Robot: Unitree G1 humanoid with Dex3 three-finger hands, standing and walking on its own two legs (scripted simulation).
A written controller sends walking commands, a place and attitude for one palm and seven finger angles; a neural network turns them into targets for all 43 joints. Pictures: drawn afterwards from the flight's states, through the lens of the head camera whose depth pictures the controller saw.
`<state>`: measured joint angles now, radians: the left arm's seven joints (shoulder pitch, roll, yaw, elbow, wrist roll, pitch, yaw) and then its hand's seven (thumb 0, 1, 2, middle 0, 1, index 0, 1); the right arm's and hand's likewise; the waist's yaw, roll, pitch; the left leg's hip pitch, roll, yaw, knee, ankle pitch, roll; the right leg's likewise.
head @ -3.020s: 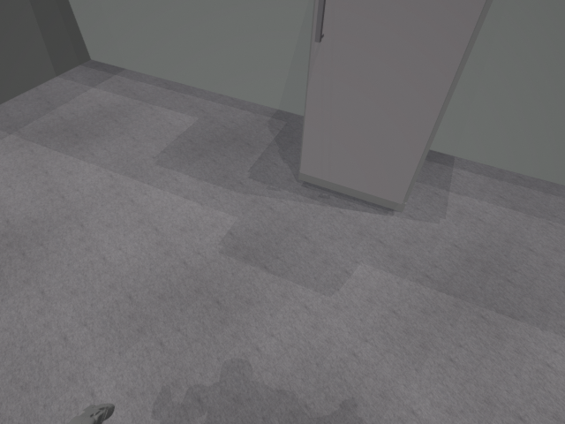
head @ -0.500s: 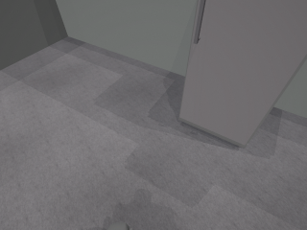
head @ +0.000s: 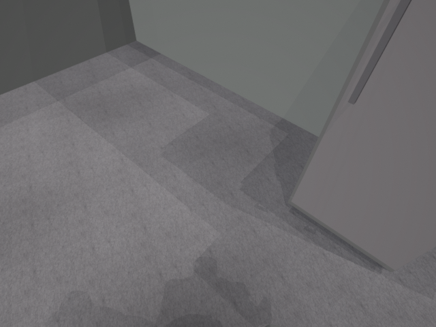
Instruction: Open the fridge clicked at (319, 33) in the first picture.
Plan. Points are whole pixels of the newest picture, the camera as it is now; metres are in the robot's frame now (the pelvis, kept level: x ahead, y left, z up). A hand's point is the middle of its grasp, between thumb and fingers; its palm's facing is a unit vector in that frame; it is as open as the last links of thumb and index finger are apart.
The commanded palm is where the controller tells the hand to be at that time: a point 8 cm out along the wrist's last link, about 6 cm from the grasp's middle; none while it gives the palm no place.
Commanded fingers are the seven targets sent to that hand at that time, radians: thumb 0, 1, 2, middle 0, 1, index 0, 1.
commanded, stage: turn to face it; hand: left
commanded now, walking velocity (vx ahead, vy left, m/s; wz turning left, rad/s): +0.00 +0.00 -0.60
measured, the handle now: (382, 46) +0.78 -0.34 +0.17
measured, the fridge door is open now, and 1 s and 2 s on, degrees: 0 0 0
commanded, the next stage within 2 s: take the last steps up to it in 1.02 s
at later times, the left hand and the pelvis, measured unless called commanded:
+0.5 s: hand (170, 290) +0.21 +0.12 -0.16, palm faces -0.19 -0.94 -0.27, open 7.4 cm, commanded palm none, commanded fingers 0.00 0.90 0.90 -0.20 -0.30 -0.20 -0.30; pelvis +0.09 -0.05 -0.01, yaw -15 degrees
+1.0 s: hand (169, 255) +0.29 +0.14 -0.16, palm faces -0.43 -0.88 -0.21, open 7.4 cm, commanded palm none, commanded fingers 0.00 0.90 0.90 -0.20 -0.30 -0.20 -0.30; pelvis +0.11 +0.00 +0.01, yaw -30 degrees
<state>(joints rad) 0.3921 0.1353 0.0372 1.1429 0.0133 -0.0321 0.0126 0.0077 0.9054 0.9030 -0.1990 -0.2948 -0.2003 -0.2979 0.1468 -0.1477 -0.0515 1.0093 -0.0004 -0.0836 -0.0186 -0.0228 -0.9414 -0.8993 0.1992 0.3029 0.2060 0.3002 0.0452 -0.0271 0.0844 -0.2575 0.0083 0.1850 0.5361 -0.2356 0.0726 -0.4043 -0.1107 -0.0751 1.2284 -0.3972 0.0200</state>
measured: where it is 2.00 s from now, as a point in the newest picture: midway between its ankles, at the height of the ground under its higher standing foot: outside the picture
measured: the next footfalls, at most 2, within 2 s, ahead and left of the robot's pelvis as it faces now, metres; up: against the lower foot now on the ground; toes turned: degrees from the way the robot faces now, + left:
right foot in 0.36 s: +0.15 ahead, -0.17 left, +0.00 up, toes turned -20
left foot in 0.76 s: +0.19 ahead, +0.08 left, +0.00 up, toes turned -19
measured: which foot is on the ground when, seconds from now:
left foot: down 0.00-0.36, up 0.38-0.74, down 0.76-1.00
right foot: up 0.00-0.34, down 0.36-0.76, up 0.78-1.00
